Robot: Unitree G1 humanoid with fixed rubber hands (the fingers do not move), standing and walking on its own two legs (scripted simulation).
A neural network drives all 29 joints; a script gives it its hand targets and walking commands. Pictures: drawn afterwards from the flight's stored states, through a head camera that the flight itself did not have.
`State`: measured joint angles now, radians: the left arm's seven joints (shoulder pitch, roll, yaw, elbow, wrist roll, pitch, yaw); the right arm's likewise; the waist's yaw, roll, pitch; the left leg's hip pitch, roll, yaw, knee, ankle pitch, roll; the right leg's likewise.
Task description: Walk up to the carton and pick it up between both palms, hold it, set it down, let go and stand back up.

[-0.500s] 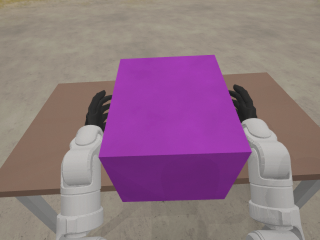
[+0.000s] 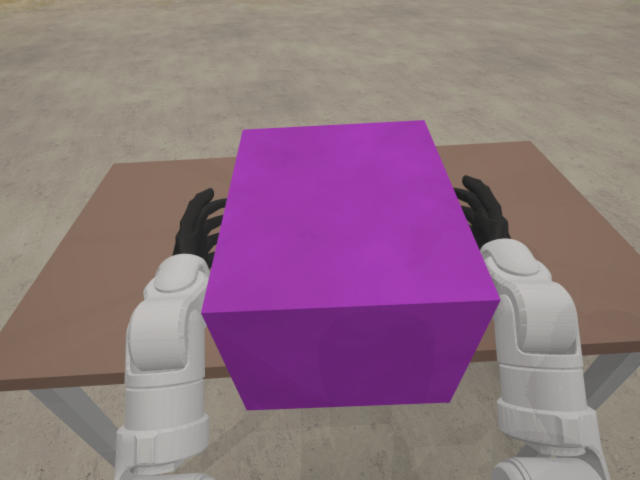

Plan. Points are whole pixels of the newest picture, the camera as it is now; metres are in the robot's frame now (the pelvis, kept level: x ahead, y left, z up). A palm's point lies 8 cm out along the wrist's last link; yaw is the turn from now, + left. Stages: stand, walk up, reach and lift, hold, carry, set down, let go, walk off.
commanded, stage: hold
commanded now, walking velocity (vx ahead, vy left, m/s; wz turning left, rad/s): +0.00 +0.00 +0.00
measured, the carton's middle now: (340, 257) +0.36 +0.00 +0.15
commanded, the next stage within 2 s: none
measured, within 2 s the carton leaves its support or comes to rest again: neither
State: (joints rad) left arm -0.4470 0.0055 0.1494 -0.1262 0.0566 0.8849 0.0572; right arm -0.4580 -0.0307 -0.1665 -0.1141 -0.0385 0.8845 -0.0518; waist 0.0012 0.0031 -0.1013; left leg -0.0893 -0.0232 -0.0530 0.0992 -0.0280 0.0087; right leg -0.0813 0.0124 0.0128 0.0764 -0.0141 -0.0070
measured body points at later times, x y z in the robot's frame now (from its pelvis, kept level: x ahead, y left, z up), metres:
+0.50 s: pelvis +0.00 +0.00 +0.00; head -0.02 +0.00 +0.45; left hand +0.35 +0.16 +0.17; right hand +0.35 -0.17 +0.17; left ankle +0.01 +0.11 -0.76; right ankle +0.02 -0.11 -0.76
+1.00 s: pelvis +0.00 +0.00 +0.00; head -0.03 +0.00 +0.45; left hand +0.35 +0.16 +0.18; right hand +0.35 -0.17 +0.19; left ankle +0.01 +0.11 -0.76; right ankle +0.01 -0.11 -0.76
